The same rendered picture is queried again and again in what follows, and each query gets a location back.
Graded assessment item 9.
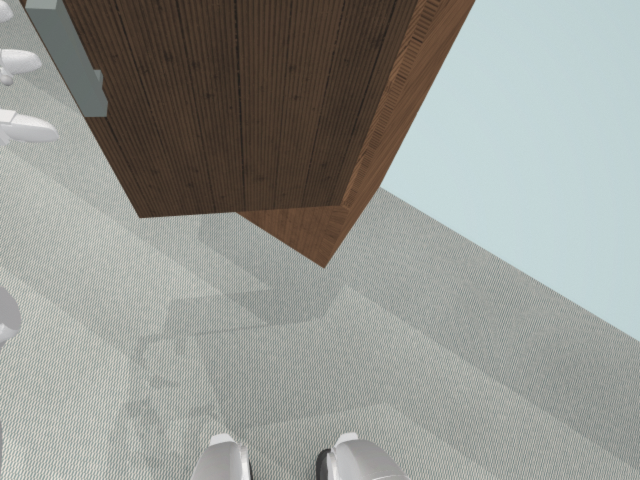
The robot left thigh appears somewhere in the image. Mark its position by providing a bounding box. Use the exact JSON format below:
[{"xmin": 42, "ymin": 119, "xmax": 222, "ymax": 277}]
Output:
[{"xmin": 190, "ymin": 441, "xmax": 251, "ymax": 480}]

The robot thigh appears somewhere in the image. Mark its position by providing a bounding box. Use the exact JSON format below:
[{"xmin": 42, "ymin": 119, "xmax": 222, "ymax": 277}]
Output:
[
  {"xmin": 327, "ymin": 439, "xmax": 411, "ymax": 480},
  {"xmin": 190, "ymin": 441, "xmax": 251, "ymax": 480}
]

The handle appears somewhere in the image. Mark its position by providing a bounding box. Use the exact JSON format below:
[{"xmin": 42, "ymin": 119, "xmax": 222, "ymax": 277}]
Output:
[{"xmin": 25, "ymin": 0, "xmax": 108, "ymax": 117}]

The robot right thigh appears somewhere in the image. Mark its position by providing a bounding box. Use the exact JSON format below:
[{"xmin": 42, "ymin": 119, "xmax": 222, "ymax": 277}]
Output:
[{"xmin": 327, "ymin": 439, "xmax": 411, "ymax": 480}]

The robot left hand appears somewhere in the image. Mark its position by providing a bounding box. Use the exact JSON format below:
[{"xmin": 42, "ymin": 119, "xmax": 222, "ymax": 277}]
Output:
[{"xmin": 0, "ymin": 0, "xmax": 59, "ymax": 146}]

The cupboard door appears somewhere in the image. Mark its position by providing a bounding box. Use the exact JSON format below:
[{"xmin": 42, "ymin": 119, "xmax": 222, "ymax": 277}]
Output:
[{"xmin": 19, "ymin": 0, "xmax": 418, "ymax": 218}]

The left robot upper arm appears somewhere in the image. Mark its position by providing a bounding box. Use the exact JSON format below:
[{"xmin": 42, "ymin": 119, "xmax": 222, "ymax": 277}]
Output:
[{"xmin": 0, "ymin": 286, "xmax": 21, "ymax": 478}]

